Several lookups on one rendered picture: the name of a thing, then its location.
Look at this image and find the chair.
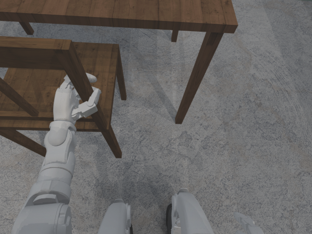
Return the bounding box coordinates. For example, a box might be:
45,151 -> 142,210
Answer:
0,36 -> 127,158

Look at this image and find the left robot upper arm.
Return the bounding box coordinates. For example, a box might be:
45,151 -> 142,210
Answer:
14,203 -> 72,234

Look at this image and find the robot right thigh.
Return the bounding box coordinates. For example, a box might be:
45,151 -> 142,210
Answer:
172,192 -> 214,234

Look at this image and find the left robot forearm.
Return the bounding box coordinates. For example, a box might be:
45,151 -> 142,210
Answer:
11,120 -> 77,234

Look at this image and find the left robot hand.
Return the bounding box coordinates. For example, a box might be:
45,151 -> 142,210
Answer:
53,73 -> 101,125

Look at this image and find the table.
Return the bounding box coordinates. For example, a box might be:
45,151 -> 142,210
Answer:
0,0 -> 238,124

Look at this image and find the right robot hand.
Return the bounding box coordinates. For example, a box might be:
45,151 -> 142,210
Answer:
234,212 -> 264,234

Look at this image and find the right robot shin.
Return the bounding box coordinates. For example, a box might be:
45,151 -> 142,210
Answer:
171,188 -> 188,234

